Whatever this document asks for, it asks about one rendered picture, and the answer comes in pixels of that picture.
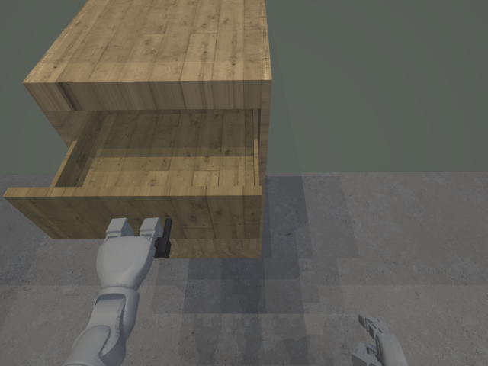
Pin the robot left hand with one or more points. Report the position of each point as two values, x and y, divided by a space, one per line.
124 259

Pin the drawer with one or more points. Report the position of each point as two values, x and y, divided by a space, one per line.
196 166

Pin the left robot forearm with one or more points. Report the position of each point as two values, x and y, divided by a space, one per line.
103 341

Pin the robot right hand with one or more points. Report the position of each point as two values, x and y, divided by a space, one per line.
388 350

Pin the cabinet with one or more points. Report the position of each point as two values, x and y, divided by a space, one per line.
161 55

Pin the handle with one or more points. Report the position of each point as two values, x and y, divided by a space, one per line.
163 244

